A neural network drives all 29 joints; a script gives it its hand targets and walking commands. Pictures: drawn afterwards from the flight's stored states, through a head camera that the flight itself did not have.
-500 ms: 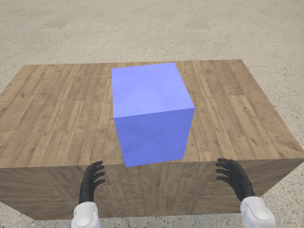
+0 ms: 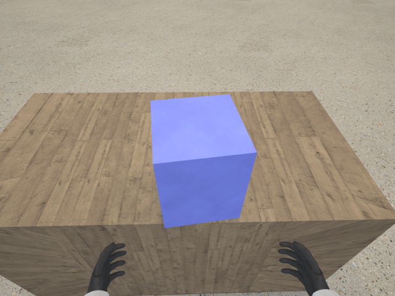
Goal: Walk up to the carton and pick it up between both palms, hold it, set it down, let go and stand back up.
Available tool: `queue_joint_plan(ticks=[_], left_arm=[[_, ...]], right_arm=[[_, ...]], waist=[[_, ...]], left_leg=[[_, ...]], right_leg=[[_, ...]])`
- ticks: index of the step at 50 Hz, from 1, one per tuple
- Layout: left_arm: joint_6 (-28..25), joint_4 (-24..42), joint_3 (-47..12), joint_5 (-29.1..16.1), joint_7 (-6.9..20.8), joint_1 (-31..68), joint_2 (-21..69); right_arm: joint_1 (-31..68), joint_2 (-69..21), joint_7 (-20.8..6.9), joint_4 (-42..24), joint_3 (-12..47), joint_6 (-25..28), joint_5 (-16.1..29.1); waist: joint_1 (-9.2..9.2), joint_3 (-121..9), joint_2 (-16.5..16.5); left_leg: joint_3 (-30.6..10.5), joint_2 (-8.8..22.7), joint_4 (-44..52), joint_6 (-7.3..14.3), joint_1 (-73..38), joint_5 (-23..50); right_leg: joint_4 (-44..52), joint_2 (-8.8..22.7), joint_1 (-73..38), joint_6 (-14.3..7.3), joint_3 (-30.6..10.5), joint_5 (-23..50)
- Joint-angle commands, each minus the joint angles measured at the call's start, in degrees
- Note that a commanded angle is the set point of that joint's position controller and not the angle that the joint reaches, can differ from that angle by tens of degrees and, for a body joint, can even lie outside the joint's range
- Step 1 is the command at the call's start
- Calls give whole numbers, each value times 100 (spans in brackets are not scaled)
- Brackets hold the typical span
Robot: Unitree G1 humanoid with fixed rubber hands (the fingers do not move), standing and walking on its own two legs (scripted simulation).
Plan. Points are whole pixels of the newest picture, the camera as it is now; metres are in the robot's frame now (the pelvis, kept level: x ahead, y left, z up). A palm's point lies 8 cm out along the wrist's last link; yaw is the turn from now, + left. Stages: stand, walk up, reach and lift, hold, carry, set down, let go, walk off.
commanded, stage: set down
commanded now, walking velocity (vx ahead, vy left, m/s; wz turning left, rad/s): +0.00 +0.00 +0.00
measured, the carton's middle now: (196, 161) +0.45 +0.03 +0.02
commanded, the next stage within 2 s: let go in 0.60 s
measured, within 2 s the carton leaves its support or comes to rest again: neither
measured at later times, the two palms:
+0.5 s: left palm out of the picture +0.15 +0.24 -0.08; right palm out of the picture +0.16 -0.20 -0.07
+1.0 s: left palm out of the picture +0.16 +0.24 -0.08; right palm out of the picture +0.14 -0.21 -0.08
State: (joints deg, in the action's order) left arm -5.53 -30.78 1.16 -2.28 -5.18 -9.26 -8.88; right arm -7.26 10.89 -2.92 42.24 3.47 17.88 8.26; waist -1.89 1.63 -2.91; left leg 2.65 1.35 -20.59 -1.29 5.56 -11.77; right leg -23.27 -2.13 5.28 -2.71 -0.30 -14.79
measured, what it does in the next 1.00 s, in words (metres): stands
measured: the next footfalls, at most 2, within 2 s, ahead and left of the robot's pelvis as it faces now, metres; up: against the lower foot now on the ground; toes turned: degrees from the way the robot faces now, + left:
none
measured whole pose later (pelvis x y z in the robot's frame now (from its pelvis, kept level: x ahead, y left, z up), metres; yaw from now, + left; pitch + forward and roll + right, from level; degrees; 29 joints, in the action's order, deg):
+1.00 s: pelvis -0.01 +0.02 +0.00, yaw +0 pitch -5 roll +0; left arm 6.6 -31.3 0.0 0.0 -1.0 -9.8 -11.6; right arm -9.5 10.4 -1.8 44.0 -1.6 12.0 -1.0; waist -0.2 4.6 -1.3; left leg 3.1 1.1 -23.1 -0.1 5.1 -13.0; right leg -22.7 -1.7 3.6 -1.5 -0.3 -14.1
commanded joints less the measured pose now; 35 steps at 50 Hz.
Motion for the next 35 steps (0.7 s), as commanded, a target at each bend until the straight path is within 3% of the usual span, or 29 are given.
queue_joint_plan(ticks=[1, 22, 35], left_arm=[[-40, 960, 131, 71, 46, 581, -513], [681, 960, 116, 284, 315, 10, -676], [1040, 970, -22, 185, 376, 461, -898]], right_arm=[[528, 658, 42, -889, -296, 123, -135], [12, 601, 122, -719, -527, -287, -616], [269, 579, 186, -542, -824, -409, -982]], waist=[[5, -570, 158], [59, -258, 383], [205, -245, 451]], left_leg=[[57, -151, 164, 87, -553, 1256], [14, -89, 20, -53, -976, 1864], [53, 35, -41, -40, -787, 1206]], right_leg=[[665, 263, 319, 222, -229, 1752], [886, 140, 585, 132, 67, 1359], [650, 115, 794, 128, 201, 902]])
